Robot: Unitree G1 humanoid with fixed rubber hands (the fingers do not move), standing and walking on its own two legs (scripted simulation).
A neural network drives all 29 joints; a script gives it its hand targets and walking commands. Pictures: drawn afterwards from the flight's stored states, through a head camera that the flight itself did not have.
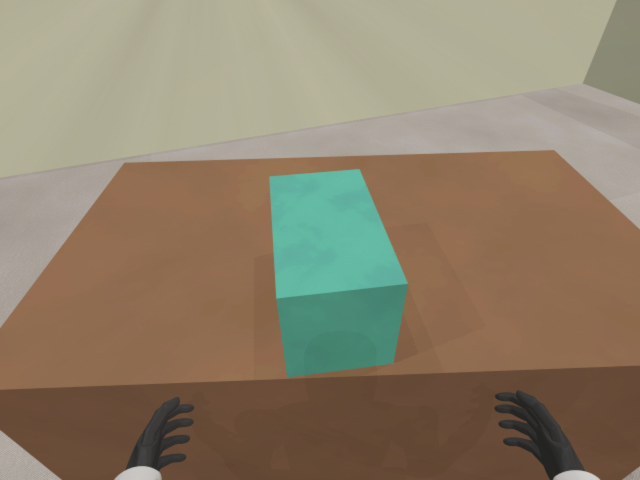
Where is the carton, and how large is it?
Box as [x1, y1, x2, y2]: [269, 169, 407, 377]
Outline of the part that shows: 359,169 269,176 276,299 287,377 392,363 407,282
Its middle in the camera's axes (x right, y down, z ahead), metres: +0.01 +0.04 +0.65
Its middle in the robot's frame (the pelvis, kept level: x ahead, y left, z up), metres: +0.47 +0.01 +0.03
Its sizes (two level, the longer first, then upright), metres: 0.296 0.167 0.181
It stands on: a pedestal, 0.70 m high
